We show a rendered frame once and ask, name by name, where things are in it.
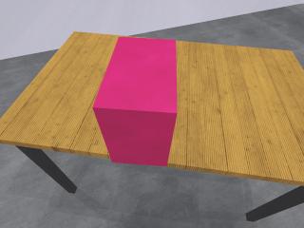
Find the table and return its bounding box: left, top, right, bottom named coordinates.
left=0, top=31, right=304, bottom=222

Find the carton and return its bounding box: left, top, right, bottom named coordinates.
left=92, top=36, right=178, bottom=167

